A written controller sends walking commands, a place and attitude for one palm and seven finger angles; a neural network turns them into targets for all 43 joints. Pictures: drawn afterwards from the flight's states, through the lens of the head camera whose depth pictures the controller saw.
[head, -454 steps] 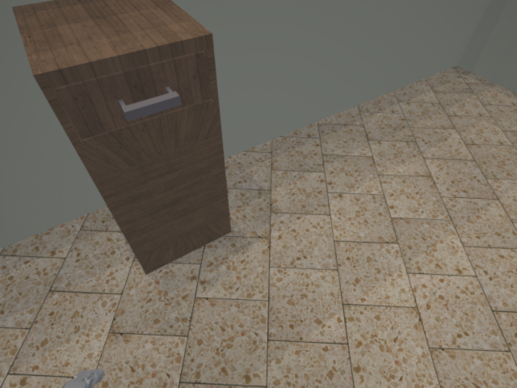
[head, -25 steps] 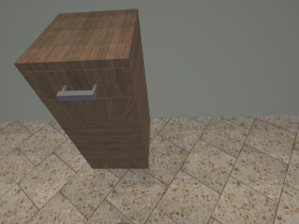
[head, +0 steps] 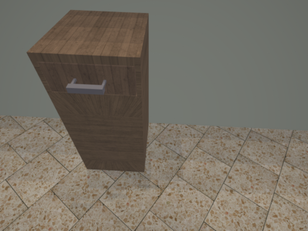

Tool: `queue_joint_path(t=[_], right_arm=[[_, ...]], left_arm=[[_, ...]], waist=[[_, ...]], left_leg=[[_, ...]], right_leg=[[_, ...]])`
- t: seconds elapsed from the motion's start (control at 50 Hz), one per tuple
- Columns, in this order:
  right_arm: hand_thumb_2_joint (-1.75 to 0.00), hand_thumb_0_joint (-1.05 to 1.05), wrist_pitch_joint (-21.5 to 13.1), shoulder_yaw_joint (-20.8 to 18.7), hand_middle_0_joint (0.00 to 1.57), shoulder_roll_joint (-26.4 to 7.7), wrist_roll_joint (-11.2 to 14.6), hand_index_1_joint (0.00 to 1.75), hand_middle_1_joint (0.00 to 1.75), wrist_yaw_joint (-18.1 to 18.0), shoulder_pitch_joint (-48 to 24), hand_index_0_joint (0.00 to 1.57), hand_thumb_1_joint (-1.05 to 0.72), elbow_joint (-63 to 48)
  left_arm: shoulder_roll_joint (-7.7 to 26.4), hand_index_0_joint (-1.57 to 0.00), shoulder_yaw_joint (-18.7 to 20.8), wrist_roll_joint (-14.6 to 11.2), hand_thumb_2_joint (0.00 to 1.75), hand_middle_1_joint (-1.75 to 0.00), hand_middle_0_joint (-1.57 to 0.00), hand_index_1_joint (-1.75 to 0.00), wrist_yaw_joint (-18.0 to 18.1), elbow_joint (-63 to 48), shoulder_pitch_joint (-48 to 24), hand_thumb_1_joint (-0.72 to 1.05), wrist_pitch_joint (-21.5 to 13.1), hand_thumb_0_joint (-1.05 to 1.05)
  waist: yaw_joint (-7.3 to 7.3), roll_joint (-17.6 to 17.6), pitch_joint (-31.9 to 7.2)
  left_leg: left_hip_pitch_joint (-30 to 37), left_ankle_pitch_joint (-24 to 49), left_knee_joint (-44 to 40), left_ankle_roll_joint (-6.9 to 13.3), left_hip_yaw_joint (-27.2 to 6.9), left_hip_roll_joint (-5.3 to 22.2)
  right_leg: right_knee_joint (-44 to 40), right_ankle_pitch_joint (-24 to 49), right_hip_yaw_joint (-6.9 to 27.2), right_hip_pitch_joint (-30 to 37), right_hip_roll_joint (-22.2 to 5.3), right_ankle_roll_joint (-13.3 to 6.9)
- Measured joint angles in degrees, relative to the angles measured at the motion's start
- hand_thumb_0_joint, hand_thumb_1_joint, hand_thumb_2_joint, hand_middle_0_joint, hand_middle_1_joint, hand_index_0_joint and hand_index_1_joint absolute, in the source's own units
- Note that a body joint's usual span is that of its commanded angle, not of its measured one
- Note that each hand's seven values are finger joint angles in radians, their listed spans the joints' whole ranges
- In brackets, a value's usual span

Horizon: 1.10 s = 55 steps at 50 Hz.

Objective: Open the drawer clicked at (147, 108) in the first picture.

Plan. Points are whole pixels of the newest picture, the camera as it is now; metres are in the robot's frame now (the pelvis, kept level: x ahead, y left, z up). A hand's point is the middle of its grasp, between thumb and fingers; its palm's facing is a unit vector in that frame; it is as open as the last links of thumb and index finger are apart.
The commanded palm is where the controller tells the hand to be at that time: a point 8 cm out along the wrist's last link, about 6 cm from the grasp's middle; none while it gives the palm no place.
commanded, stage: come to a stop and stand still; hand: left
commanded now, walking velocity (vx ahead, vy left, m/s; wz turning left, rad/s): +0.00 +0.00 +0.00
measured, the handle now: (87, 85) +0.61 +0.31 +0.02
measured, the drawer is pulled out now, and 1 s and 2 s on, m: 0.00 0.00 0.00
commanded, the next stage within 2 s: look again from close up in 1.08 s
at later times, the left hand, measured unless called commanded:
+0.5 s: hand out of the picture -0.01 +0.19 -0.18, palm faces +0.06 -0.99 -0.14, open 7.4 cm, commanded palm none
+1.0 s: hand out of the picture +0.04 +0.21 -0.18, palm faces +0.05 -0.98 -0.17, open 7.3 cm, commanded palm none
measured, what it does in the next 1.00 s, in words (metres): shifts its weight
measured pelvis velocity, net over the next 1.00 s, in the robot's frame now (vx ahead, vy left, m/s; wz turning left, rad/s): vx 0.05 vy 0.05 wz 0.00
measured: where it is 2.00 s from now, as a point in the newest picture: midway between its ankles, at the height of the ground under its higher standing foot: outside the picture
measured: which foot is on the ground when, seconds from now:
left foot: down 0.00-1.00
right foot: down 0.00-1.00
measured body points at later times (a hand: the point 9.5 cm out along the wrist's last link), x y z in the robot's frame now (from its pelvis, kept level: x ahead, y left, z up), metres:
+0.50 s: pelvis +0.02 +0.04 +0.00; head +0.02 +0.04 +0.45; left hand -0.01 +0.24 -0.16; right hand -0.02 -0.15 -0.16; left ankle -0.03 +0.14 -0.74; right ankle +0.04 -0.06 -0.74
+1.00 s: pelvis +0.05 +0.05 +0.00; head +0.07 +0.05 +0.45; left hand +0.03 +0.26 -0.17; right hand +0.02 -0.16 -0.16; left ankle -0.03 +0.14 -0.74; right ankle +0.04 -0.06 -0.74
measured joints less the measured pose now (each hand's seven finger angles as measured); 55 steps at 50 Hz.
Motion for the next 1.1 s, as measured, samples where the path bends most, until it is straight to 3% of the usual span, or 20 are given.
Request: queue_joint_path(t=[0.24, 0.52, 1.1], right_arm=[[-0.90, 0.00, -0.94, 0.29, 0.20, 1.32, 0.22, 0.30, 0.30, -0.17, 4.01, 0.19, -0.91, 0.97], [-0.90, 0.00, -2.82, 0.91, 0.20, 1.80, 0.81, 0.30, 0.30, -0.50, 0.82, 0.20, -0.91, -0.14], [-0.90, 0.00, -3.11, 0.94, 0.20, -0.46, 0.85, 0.30, 0.30, -1.10, -1.48, 0.20, -0.91, 0.40]], left_arm=[[-1.78, -0.20, -0.52, 0.08, 0.90, -0.30, -0.20, -0.30, 0.10, 1.07, 2.93, 0.91, -0.74, 0.01], [-2.66, -0.20, -1.53, 0.18, 0.90, -0.30, -0.20, -0.30, 0.53, 1.33, 2.39, 0.91, -1.83, 0.01], [-0.39, -0.20, -1.40, -0.05, 0.90, -0.30, -0.20, -0.30, 0.83, 0.59, -0.44, 0.92, -1.79, 0.01]], waist=[[0.17, -0.77, -0.67], [0.18, -0.13, -0.72], [-0.25, 0.03, 1.10]], left_leg=[[-0.87, 0.63, -0.78, 1.56, 0.98, -2.21], [1.06, -0.64, -1.87, 3.08, 1.72, -3.72], [4.82, -2.82, -2.98, 3.56, 1.00, -3.96]], right_leg=[[1.08, 0.20, 1.13, -1.85, -2.13, 1.29], [2.80, -2.18, 2.12, -1.36, -3.54, 2.87], [3.12, -5.34, 1.57, 1.98, -3.80, 3.63]])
